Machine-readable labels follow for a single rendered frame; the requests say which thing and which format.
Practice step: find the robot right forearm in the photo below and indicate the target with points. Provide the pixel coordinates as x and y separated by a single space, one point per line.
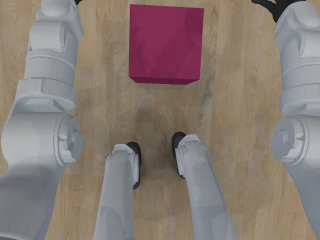
297 36

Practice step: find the robot right shin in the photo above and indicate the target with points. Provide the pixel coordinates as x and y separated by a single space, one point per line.
193 137

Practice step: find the carton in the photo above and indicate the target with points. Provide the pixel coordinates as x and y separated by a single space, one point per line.
165 44

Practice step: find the right robot hand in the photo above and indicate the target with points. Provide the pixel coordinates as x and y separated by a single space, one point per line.
275 9

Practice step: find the robot left upper arm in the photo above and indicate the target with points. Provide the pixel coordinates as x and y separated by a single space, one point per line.
37 147

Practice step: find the robot right upper arm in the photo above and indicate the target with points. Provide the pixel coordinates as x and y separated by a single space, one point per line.
296 143

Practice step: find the robot right foot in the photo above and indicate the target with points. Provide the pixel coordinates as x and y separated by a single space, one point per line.
176 138

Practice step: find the robot left forearm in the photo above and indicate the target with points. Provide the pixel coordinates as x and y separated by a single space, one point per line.
51 61

